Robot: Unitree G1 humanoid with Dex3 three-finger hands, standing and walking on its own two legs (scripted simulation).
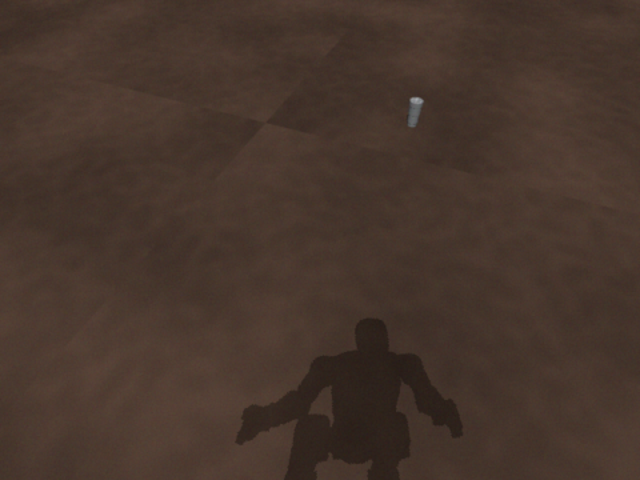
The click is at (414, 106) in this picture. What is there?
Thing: tapered cup
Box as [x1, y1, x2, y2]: [407, 97, 423, 126]
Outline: 418,97 411,98 409,102 407,124 409,126 415,126 420,112 420,108 423,101
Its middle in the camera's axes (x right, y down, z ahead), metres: +0.50 -0.67 +2.15
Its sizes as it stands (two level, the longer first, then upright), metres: 0.072 0.072 0.148
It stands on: the floor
